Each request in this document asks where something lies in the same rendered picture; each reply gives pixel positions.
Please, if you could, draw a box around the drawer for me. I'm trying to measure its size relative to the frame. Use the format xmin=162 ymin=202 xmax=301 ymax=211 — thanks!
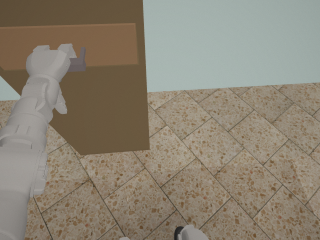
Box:
xmin=0 ymin=23 xmax=138 ymax=70

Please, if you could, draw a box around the handle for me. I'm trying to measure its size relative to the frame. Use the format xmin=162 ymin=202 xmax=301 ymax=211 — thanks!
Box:
xmin=67 ymin=47 xmax=86 ymax=72

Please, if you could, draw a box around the left robot forearm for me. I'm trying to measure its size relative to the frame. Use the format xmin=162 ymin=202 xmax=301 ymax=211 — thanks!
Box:
xmin=0 ymin=74 xmax=60 ymax=153

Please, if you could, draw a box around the cabinet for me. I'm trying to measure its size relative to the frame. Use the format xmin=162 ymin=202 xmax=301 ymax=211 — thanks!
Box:
xmin=0 ymin=0 xmax=150 ymax=155

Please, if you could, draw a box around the left robot hand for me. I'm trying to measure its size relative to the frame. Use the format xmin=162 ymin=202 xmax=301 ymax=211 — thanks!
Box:
xmin=25 ymin=43 xmax=77 ymax=114

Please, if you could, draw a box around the right robot foot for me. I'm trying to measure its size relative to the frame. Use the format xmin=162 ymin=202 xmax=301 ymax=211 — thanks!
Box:
xmin=174 ymin=226 xmax=184 ymax=240

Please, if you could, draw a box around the right robot shin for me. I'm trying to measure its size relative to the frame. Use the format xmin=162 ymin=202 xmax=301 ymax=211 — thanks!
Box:
xmin=181 ymin=224 xmax=194 ymax=232

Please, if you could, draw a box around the left robot upper arm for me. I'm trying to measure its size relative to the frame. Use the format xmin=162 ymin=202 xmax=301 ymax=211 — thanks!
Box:
xmin=0 ymin=146 xmax=49 ymax=240

